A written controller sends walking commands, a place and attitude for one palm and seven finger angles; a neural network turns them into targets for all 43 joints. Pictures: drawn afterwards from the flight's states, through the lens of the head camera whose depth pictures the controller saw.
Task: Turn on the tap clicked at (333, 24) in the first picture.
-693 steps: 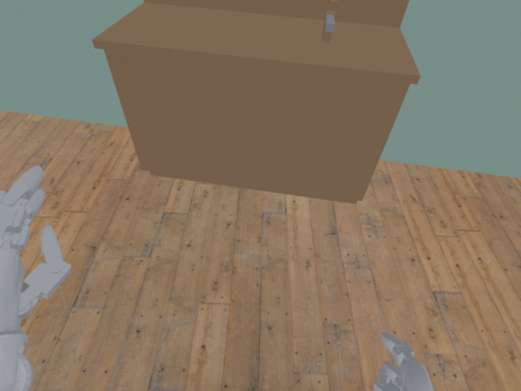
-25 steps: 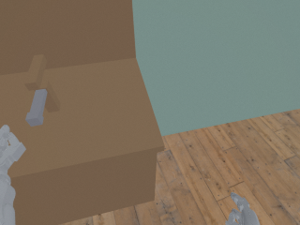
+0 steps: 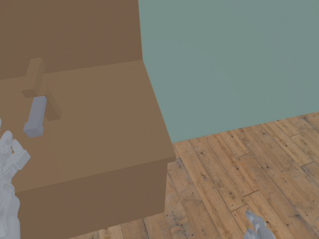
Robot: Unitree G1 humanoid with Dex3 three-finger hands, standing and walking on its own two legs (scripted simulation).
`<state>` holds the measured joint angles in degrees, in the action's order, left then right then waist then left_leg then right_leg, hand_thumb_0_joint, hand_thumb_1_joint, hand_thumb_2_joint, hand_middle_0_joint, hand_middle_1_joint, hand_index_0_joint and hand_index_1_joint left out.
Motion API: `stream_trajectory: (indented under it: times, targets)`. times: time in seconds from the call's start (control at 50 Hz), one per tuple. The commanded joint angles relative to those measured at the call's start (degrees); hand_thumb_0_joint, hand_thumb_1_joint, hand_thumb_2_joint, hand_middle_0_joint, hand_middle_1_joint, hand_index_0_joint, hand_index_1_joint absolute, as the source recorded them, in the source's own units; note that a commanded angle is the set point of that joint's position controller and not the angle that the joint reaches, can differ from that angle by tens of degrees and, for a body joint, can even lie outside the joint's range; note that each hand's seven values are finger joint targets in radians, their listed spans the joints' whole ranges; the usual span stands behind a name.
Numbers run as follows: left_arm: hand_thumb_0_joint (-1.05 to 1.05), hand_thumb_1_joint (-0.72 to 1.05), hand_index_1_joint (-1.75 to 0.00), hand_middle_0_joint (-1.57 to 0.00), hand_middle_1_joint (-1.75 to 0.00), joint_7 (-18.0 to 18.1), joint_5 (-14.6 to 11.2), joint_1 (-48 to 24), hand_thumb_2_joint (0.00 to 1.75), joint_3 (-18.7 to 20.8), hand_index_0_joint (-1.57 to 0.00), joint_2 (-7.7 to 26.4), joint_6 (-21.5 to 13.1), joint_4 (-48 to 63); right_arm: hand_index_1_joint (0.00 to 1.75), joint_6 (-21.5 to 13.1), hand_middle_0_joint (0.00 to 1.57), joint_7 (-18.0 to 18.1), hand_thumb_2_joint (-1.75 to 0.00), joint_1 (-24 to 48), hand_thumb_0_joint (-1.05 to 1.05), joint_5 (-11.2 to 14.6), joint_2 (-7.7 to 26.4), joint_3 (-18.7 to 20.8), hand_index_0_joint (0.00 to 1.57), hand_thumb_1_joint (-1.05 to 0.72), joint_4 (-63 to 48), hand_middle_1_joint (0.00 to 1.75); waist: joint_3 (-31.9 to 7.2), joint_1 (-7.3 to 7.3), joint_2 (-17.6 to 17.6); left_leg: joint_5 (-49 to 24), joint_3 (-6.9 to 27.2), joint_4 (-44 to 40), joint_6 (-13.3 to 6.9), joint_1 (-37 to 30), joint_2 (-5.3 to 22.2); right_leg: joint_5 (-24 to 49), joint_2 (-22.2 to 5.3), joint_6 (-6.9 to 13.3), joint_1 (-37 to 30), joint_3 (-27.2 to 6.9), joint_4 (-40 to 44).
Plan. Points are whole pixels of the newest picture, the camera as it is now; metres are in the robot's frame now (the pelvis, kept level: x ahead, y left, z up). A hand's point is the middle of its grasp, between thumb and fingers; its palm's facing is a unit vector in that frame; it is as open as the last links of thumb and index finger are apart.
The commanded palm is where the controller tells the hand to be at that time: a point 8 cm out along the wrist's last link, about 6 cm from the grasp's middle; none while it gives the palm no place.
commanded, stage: reach beside the lever's end, fingers flat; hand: left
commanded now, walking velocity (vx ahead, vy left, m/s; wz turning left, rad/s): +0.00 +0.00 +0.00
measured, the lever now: (33, 129) +0.32 +0.33 +0.11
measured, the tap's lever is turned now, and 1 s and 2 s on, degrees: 0 0 12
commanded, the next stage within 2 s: push the lever round in 0.14 s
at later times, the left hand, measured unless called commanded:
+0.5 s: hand (33, 152) +0.27 +0.31 +0.10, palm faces +0.55 -0.83 -0.10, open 7.8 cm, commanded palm +0.22 +0.35 +0.10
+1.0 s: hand (39, 155) +0.26 +0.30 +0.10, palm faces +0.57 -0.82 -0.08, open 7.8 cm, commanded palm +0.22 +0.33 +0.10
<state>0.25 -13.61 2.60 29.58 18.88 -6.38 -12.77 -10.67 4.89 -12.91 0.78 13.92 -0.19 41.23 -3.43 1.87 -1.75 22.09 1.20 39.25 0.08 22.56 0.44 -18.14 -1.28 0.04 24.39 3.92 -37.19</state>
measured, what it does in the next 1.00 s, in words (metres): stands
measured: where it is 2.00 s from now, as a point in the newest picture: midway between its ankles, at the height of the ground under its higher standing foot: outside the picture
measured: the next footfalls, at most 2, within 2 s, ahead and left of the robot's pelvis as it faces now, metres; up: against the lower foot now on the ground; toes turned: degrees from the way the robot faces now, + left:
none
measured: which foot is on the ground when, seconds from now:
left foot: down 0.00-1.00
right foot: down 0.00-1.00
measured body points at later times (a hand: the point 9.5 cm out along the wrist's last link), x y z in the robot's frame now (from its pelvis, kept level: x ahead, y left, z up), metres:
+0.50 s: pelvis +0.00 -0.01 +0.00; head +0.02 -0.02 +0.45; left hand +0.23 +0.35 +0.11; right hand +0.16 -0.25 -0.10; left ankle -0.02 +0.12 -0.72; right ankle +0.01 -0.12 -0.72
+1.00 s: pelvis -0.01 -0.01 +0.00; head +0.00 -0.03 +0.45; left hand +0.23 +0.34 +0.11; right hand +0.16 -0.25 -0.10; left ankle -0.02 +0.12 -0.72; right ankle +0.01 -0.12 -0.72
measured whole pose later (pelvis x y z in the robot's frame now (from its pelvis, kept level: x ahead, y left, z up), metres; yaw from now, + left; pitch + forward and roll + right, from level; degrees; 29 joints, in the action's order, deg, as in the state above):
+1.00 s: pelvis -0.01 -0.01 +0.00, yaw +0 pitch +4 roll +0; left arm 4.3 -12.5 1.8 25.5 15.7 -6.9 -11.4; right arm -10.2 5.4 -11.0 1.0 14.1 -0.4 41.4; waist -3.1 2.2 -2.2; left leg 21.0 1.9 38.6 1.1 21.6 0.9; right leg -17.7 -0.8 1.1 23.7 4.5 -37.5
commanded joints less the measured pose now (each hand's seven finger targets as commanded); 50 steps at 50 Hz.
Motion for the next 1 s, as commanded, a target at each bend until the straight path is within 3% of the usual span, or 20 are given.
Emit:
stream_trajectory:
  times: [0.0,0.02,0.06,0.14,0.18,0.22,0.32,0.38,0.48,0.52,0.56,0.68,0.88,0.98]
  targets:
    - [0.00,0.90,-0.15,-0.15,-0.15,0.88,-0.13,-9.32,0.90,4.66,-0.15,14.97,-4.84,15.29,0.30,-3.25,0.20,0.66,-0.90,3.85,0.00,0.27,7.90,3.16,0.20,-0.90,-8.51,0.30,-11.66,0.79,-4.20,-20.20,0.46,-6.03,0.49,-2.24,-0.99,15.05,1.61,1.53,-9.09,-0.46,3.01]
    - [0.00,0.90,-0.15,-0.15,-0.15,1.12,0.15,-10.11,0.90,4.36,-0.15,14.81,-5.25,16.69,0.30,-3.28,0.20,0.74,-0.90,3.95,0.00,0.23,7.74,3.05,0.20,-0.90,-8.27,0.30,-11.40,0.62,-5.52,-20.40,0.41,-5.79,0.53,-2.80,-0.89,14.97,1.66,1.56,-8.69,-0.56,3.14]
    - [0.00,0.90,-0.15,-0.15,-0.15,1.02,-0.06,-8.75,0.90,5.00,-0.15,15.20,-5.34,14.89,0.30,-3.30,0.20,0.79,-0.90,3.65,0.00,0.13,7.92,3.18,0.20,-0.90,-7.91,0.30,-11.48,0.57,-3.03,-20.04,0.59,-5.82,0.53,-2.21,-0.87,15.21,1.73,1.56,-9.02,-0.46,2.93]
    - [0.00,0.90,-0.15,-0.15,-0.15,0.22,-0.36,-13.46,0.90,4.08,-0.15,15.14,-4.50,12.28,0.30,-3.14,0.20,1.46,-0.90,4.62,0.00,0.67,8.12,2.68,0.20,-0.90,-7.34,0.30,-7.93,-0.61,-3.06,-13.38,0.52,-6.39,-0.06,-0.34,-1.20,10.37,1.47,1.44,-6.62,-0.82,4.09]
    - [0.00,0.90,-0.15,-0.15,-0.15,0.04,-0.39,-14.18,0.90,4.28,-0.15,15.89,-4.14,11.53,0.30,-3.19,0.20,1.76,-0.90,4.88,0.00,0.62,8.26,2.62,0.20,-0.90,-7.54,0.30,-9.31,-0.36,-2.21,-12.30,0.65,-6.53,-0.28,-0.37,-1.31,9.55,1.41,1.44,-7.15,-0.96,4.23]
    - [0.00,0.90,-0.15,-0.15,-0.15,0.17,0.51,-16.09,0.90,3.38,-0.15,16.01,-4.42,13.68,0.30,-3.28,0.20,1.91,-0.90,5.02,0.00,0.54,8.01,2.43,0.20,-0.90,-7.63,0.30,-10.31,-0.08,-5.97,-14.02,0.49,-6.43,-0.08,-1.63,-1.27,10.75,1.29,1.66,-7.64,-1.09,4.02]
    - [0.00,0.90,-0.15,-0.15,-0.15,0.56,0.16,-13.11,0.90,3.36,-0.15,14.94,-4.21,11.02,0.30,-3.17,0.20,1.62,-0.90,4.42,0.00,0.42,8.11,2.49,0.20,-0.90,-7.74,0.30,-10.95,0.39,-1.51,-16.13,0.58,-6.06,-0.25,-1.05,-1.16,13.56,1.46,1.40,-9.12,-0.80,3.78]
    - [0.00,0.90,-0.15,-0.15,-0.15,0.88,-0.12,-9.82,0.90,3.75,-0.15,14.48,-4.08,12.41,0.30,-3.12,0.20,1.11,-0.90,4.53,0.00,0.53,7.79,2.83,0.20,-0.90,-8.53,0.30,-12.62,1.32,-3.44,-18.30,0.10,-6.07,-0.06,-1.76,-1.20,15.95,1.31,1.44,-10.66,-0.99,3.51]
    - [0.00,0.90,-0.15,-0.15,-0.15,2.49,0.38,-11.63,0.90,2.69,-0.15,13.41,-4.15,14.13,0.30,-2.69,0.20,0.82,-0.90,4.97,0.00,0.53,7.53,2.58,0.20,-0.90,-8.60,0.30,-10.37,0.37,-2.46,-16.43,0.06,-6.35,-0.19,-0.77,-1.19,14.52,1.21,1.28,-9.62,-0.99,3.87]
    - [0.00,0.90,-0.15,-0.15,-0.15,3.26,0.78,-10.73,0.90,3.47,-0.15,14.04,-4.42,15.17,0.30,-2.66,0.20,0.93,-0.90,5.23,0.00,0.41,7.54,2.72,0.20,-0.90,-8.57,0.30,-10.51,0.77,-2.59,-16.29,-0.30,-6.28,-0.38,-0.90,-1.13,14.44,1.17,1.23,-10.15,-1.24,4.15]
    - [0.00,0.90,-0.15,-0.15,-0.15,3.28,1.06,-11.69,0.90,1.26,-0.15,12.18,-4.79,15.52,0.30,-2.66,0.20,0.84,-0.90,5.23,0.00,0.41,7.41,2.72,0.20,-0.90,-8.52,0.30,-10.54,0.00,-2.48,-16.15,-0.31,-6.23,-0.37,-1.30,-1.17,14.46,1.19,1.22,-9.59,-1.17,3.92]
    - [0.00,0.90,-0.15,-0.15,-0.15,3.27,0.49,-10.14,0.90,2.49,-0.15,12.99,-4.77,14.86,0.30,-2.54,0.20,0.98,-0.90,5.86,0.00,0.50,7.45,2.73,0.20,-0.90,-8.22,0.30,-10.40,0.57,-1.76,-13.93,-0.55,-6.46,-0.60,-0.20,-1.39,13.24,0.91,1.12,-10.39,-1.77,4.63]
    - [0.00,0.90,-0.15,-0.15,-0.15,3.51,0.64,-13.08,0.90,-0.22,-0.15,10.83,-4.85,14.61,0.30,-2.74,0.20,1.22,-0.90,6.38,0.00,0.59,7.34,2.52,0.20,-0.90,-8.21,0.30,-9.46,-0.14,-1.00,-11.98,-0.54,-6.77,-0.77,-0.48,-1.37,11.30,0.84,1.01,-9.48,-1.80,5.21]
    - [0.00,0.90,-0.15,-0.15,-0.15,4.80,1.09,-13.46,0.90,-0.79,-0.15,9.98,-4.41,13.95,0.30,-2.61,0.20,1.32,-0.90,6.96,0.00,0.48,7.15,2.33,0.20,-0.90,-8.36,0.30,-9.33,0.19,-1.59,-11.22,-0.61,-6.90,-0.82,-0.26,-1.50,10.38,0.69,1.03,-9.41,-2.04,5.55]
